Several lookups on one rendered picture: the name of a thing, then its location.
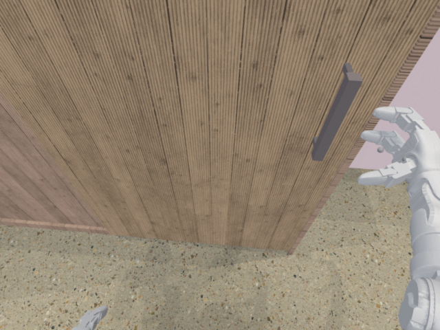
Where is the left robot hand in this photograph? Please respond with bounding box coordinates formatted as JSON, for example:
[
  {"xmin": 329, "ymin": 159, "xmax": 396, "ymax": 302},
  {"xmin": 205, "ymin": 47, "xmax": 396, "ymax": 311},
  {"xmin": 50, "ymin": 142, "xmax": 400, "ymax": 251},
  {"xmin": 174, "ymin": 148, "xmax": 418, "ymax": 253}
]
[{"xmin": 72, "ymin": 305, "xmax": 108, "ymax": 330}]

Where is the right robot hand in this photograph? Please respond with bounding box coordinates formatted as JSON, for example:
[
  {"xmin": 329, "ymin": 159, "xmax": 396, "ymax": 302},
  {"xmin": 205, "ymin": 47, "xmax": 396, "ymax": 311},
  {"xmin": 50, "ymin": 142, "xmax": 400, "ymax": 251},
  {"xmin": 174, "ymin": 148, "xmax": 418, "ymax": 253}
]
[{"xmin": 357, "ymin": 107, "xmax": 440, "ymax": 188}]

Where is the robot right forearm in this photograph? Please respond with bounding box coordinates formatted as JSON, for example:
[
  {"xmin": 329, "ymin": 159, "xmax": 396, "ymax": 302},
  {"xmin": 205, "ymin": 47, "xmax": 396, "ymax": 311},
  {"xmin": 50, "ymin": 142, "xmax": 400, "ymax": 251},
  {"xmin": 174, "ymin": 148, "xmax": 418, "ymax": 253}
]
[{"xmin": 406, "ymin": 170, "xmax": 440, "ymax": 281}]

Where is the handle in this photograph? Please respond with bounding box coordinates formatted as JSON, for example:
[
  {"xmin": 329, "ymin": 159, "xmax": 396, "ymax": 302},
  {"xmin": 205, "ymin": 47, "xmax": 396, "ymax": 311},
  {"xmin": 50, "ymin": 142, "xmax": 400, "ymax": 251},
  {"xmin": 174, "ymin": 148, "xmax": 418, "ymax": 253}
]
[{"xmin": 311, "ymin": 63, "xmax": 363, "ymax": 161}]

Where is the right robot upper arm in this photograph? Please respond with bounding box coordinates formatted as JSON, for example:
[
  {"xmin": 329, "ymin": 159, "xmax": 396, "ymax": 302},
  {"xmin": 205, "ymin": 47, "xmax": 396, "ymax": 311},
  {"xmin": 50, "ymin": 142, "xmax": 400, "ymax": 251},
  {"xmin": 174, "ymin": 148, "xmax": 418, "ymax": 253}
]
[{"xmin": 399, "ymin": 277, "xmax": 440, "ymax": 330}]

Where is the wardrobe door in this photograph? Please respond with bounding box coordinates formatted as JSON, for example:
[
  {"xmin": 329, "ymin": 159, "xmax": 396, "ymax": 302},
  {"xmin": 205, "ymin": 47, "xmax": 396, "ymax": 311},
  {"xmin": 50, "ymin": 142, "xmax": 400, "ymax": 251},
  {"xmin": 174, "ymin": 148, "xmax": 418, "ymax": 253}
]
[
  {"xmin": 0, "ymin": 0, "xmax": 440, "ymax": 251},
  {"xmin": 0, "ymin": 91, "xmax": 104, "ymax": 227}
]

